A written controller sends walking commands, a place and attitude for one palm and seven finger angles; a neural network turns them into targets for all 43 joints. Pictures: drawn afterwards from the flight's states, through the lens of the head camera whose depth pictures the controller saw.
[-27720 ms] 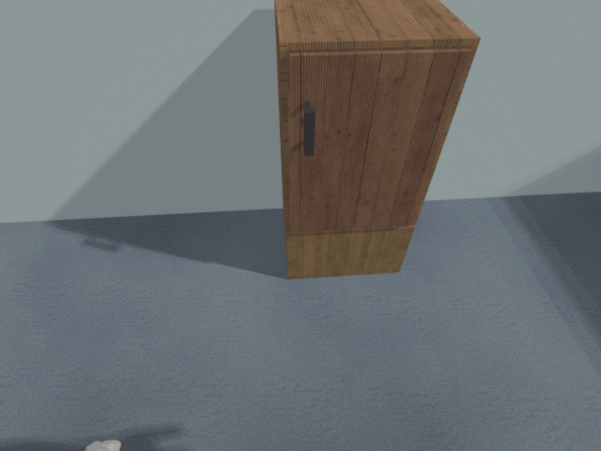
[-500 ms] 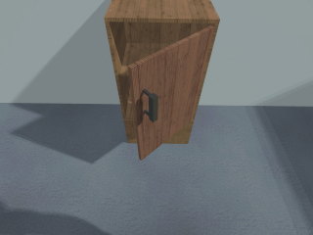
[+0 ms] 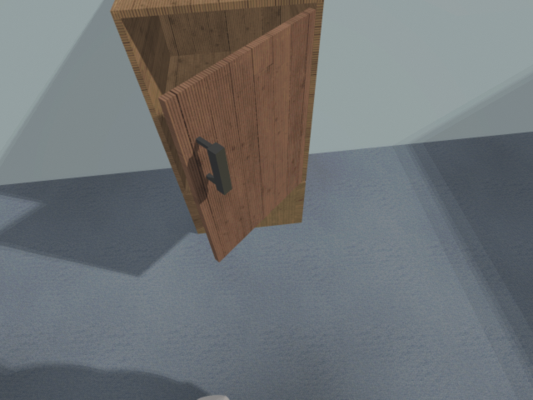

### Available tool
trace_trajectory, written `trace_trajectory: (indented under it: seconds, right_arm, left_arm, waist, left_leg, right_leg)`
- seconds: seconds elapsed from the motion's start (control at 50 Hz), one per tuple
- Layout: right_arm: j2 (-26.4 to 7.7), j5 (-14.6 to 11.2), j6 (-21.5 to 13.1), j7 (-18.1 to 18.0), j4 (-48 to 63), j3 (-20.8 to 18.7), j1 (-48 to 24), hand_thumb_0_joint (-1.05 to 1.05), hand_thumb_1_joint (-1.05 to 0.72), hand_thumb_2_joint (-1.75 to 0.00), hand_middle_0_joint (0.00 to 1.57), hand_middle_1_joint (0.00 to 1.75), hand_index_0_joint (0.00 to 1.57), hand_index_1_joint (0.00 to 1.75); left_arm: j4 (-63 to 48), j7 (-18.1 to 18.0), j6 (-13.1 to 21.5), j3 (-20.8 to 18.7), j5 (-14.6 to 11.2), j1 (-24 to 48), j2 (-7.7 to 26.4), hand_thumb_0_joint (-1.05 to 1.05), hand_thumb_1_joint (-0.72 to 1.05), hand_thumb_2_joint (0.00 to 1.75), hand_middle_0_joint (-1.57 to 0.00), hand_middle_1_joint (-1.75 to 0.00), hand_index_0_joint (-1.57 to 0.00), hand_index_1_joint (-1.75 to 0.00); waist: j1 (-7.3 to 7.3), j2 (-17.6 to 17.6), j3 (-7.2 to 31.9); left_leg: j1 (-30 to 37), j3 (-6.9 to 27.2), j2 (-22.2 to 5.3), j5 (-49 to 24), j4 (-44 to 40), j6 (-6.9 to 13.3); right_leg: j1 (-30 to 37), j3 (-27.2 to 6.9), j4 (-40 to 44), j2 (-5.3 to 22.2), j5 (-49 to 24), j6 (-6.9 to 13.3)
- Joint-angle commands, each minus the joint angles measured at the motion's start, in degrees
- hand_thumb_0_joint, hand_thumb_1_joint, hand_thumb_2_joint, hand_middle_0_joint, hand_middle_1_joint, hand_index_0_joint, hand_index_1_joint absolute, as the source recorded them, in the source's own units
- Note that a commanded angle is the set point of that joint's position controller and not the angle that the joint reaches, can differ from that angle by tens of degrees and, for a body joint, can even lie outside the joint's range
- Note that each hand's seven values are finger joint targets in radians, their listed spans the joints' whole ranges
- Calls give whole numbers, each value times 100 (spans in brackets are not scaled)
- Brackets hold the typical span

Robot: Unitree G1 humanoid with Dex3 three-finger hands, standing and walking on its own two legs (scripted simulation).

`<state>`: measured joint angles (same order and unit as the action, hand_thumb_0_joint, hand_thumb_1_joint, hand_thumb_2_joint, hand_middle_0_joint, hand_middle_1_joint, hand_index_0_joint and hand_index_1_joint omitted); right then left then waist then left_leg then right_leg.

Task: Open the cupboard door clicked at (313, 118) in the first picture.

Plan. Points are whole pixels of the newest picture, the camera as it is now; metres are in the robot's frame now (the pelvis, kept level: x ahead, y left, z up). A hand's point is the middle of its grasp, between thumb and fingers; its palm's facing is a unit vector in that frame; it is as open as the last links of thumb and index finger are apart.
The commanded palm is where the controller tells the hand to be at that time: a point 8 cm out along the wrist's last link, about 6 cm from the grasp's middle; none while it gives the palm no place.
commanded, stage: walk to a spot facing it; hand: left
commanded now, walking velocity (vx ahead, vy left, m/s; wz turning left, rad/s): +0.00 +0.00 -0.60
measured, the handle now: (213, 165) +0.54 +0.16 -0.02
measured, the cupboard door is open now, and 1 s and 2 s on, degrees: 43 43 43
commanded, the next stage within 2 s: none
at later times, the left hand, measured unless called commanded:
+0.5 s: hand out of the picture +0.11 +0.22 -0.16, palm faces -0.17 -0.96 -0.24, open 7.4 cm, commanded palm none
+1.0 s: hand (225, 352) +0.22 +0.10 -0.17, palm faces -0.57 -0.80 -0.20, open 7.4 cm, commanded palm none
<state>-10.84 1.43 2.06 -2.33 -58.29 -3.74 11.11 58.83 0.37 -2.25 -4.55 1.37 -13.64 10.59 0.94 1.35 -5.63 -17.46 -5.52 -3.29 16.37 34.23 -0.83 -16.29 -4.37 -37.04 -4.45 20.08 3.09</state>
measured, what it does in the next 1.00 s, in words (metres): steps on the spot, turning right: left foot, then right foot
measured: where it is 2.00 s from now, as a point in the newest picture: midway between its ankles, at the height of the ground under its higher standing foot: outside the picture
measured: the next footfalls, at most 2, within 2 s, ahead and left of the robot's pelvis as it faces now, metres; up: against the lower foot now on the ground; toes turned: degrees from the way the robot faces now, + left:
left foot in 0.44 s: +0.08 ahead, +0.15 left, +0.00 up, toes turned -17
right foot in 0.72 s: +0.02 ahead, -0.14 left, +0.00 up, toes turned -28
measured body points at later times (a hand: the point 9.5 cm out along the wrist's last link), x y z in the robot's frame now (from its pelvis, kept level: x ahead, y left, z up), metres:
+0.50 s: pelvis +0.01 +0.02 +0.01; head +0.06 +0.03 +0.45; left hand +0.12 +0.27 -0.15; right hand +0.09 -0.25 -0.11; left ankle +0.04 +0.16 -0.73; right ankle -0.03 -0.09 -0.69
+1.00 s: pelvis +0.01 +0.00 +0.00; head +0.06 -0.01 +0.44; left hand +0.25 +0.15 -0.15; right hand -0.10 -0.25 -0.13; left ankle +0.11 +0.09 -0.73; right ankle -0.02 -0.12 -0.72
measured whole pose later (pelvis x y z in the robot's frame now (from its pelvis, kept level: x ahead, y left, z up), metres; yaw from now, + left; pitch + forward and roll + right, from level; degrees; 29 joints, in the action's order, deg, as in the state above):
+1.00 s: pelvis +0.01 +0.00 +0.00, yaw -35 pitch +0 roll -1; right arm -13.7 1.3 0.5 -1.7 -51.1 -2.7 14.4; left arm 50.8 1.1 -4.0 -3.6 1.0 -8.2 13.3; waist -1.7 -1.2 -5.0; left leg -19.8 -3.1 -3.6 16.8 36.5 -0.8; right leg -23.5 -4.4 -41.5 -3.3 21.9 0.1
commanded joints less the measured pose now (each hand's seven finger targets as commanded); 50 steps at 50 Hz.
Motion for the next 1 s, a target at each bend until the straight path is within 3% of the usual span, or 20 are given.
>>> trace_trajectory:
  seconds: [0.0,0.08,0.26,0.34,0.36,0.4,0.42,0.44,0.46,0.52,0.58,0.64,0.66,0.7,0.74,0.9,0.92,0.94,0.96,0.98]
  right_arm:
    - [-643,-42,8,-12,785,-172,-545,0,-90,-90,20,30,20,30]
    - [-511,-69,-48,-4,841,-129,-486,0,-90,-90,20,30,20,30]
    - [-546,-133,-77,-17,1275,-105,-883,0,-90,-90,20,30,20,30]
    - [-591,-163,-152,-44,1240,-101,-417,0,-90,-90,20,30,20,30]
    - [-667,-165,-196,-61,1161,-124,-168,0,-90,-90,20,30,20,30]
    - [-1543,-17,-272,-89,1191,-262,202,0,-90,-90,20,30,20,30]
    - [-1570,23,-221,-115,1284,-235,168,0,-90,-90,20,30,20,30]
    - [-1409,98,-238,-78,1270,-181,156,0,-90,-90,20,30,20,30]
    - [-1309,90,-240,-75,1310,-120,-17,0,-90,-90,20,30,20,30]
    - [-1145,102,-230,-70,1309,-77,-95,0,-90,-90,20,30,20,30]
    - [-1339,79,-204,-43,1177,-152,301,0,-90,-90,20,30,20,30]
    - [-1422,38,-158,4,1159,-178,252,0,-90,-90,20,30,20,30]
    - [-1401,4,-151,38,1202,-173,180,0,-90,-90,20,30,20,30]
    - [-825,-124,-115,69,1543,-44,-155,0,-90,-90,20,30,20,30]
    - [-897,-117,-84,31,1379,-72,-126,0,-90,-90,20,30,20,30]
    - [-669,-86,-143,48,820,-23,948,0,-90,-90,20,30,20,30]
    - [-921,-48,-190,20,788,-64,1184,0,-90,-90,20,30,20,30]
    - [-1508,66,-244,-2,825,-160,1247,0,-90,-90,20,30,20,30]
    - [-1668,55,-268,-58,974,-179,1173,0,-90,-90,20,30,20,30]
    - [-1582,96,-324,-21,1009,-135,939,0,-90,-90,20,30,20,30]
  left_arm:
    - [-329,-188,117,-277,-12,-728,1191,0,90,90,-20,-30,-20,-30]
    - [-530,-262,162,-272,-14,-374,1060,0,90,90,-20,-30,-20,-30]
    - [-819,-208,111,-328,39,-480,1251,0,90,90,-20,-30,-20,-30]
    - [-1001,-173,85,-334,-1,-112,1280,0,90,90,-20,-30,-20,-30]
    - [-1041,-174,86,-306,-24,16,1205,0,90,90,-20,-30,-20,-30]
    - [-1297,-53,105,-193,-93,-42,765,0,90,90,-20,-30,-20,-30]
    - [-1431,5,141,-214,-15,64,935,0,90,90,-20,-30,-20,-30]
    - [-1337,47,112,-233,46,170,933,0,90,90,-20,-30,-20,-30]
    - [-1292,51,86,-242,47,111,894,0,90,90,-20,-30,-20,-30]
    - [-1352,172,41,-151,-26,300,741,0,90,90,-20,-30,-20,-30]
    - [-1341,218,55,-83,-26,463,658,0,90,90,-20,-30,-20,-30]
    - [-1218,230,78,-123,-42,176,779,0,90,90,-20,-30,-20,-30]
    - [-1128,209,112,-159,-35,-166,972,0,90,90,-20,-30,-20,-30]
    - [-934,17,174,-354,-28,-809,2035,0,90,90,-20,-30,-20,-30]
    - [-1049,-86,87,-327,1,-226,1771,0,90,90,-20,-30,-20,-30]
    - [-1267,-56,-10,-204,-15,782,1384,0,90,90,-20,-30,-20,-30]
    - [-1365,-30,-48,-161,-45,865,1161,0,90,90,-20,-30,-20,-30]
    - [-1496,31,-71,-73,-99,772,771,0,90,90,-20,-30,-20,-30]
    - [-1620,75,-18,-73,-56,959,933,0,90,90,-20,-30,-20,-30]
    - [-1514,122,4,-144,27,918,957,0,90,90,-20,-30,-20,-30]
  waist:
    - [374,-1677,322]
    - [93,-611,825]
    - [193,-825,757]
    - [-81,-885,894]
    - [-214,-820,1020]
    - [-275,1638,1061]
    - [-240,941,778]
    - [-221,501,718]
    - [-71,1104,632]
    - [-47,1046,628]
    - [-234,1119,714]
    - [-28,969,675]
    - [172,705,781]
    - [564,-1859,1090]
    - [311,-1826,942]
    - [-385,-861,663]
    - [-506,-134,602]
    - [-511,1615,452]
    - [-467,1278,407]
    - [-329,953,467]
  left_leg:
    - [-1362,579,329,1622,2349,-10]
    - [-1520,852,199,1086,2664,-129]
    - [-966,876,429,1026,1453,-147]
    - [149,902,536,343,-190,-75]
    - [1035,940,362,-218,-933,-46]
    - [2268,3193,-2118,-1130,-1854,953]
    - [1472,3243,-2603,-1467,-1758,1411]
    - [1042,2840,-2281,-1560,-1735,1370]
    - [844,2339,-2016,-2075,-1533,1204]
    - [1036,904,-1378,-3174,-1109,848]
    - [1002,481,-1303,-3347,-799,637]
    - [455,324,-1287,-2475,-359,406]
    - [100,122,-1103,-2028,228,195]
    - [-1630,-102,8,2352,2826,-293]
    - [-1724,595,-199,1834,3362,-189]
    - [646,205,168,159,-102,-181]
    - [1060,854,-313,523,-1048,23]
    - [1162,2667,-1823,1203,-2102,576]
    - [416,3263,-2613,1118,-2459,1089]
    - [230,3057,-2453,721,-2366,1164]
  right_leg:
    - [712,-2935,1980,1981,-2893,603]
    - [1573,-2245,1282,1552,-4099,922]
    - [1217,-2682,1389,1306,-3626,855]
    - [619,-2574,1129,961,-3491,516]
    - [46,-2359,910,756,-3049,269]
    - [-1935,-633,-873,-283,1197,-316]
    - [-1920,-114,-2009,85,1566,-494]
    - [-1786,-54,-2702,149,1300,-520]
    - [-1875,-27,-2964,305,1148,-551]
    - [-1541,447,-2187,528,831,-568]
    - [-739,962,-932,341,458,-473]
    - [259,1077,90,274,-317,-334]
    - [932,902,713,391,-1043,-228]
    - [1741,-2223,1676,2762,-3646,984]
    - [1116,-2011,1637,2217,-1883,1093]
    - [-773,-1347,1289,1288,-802,414]
    - [-1439,-1053,861,846,75,136]
    - [-2180,-130,-655,18,1005,-244]
    - [-1860,164,-1877,257,1283,-373]
    - [-1703,73,-2627,351,1161,-379]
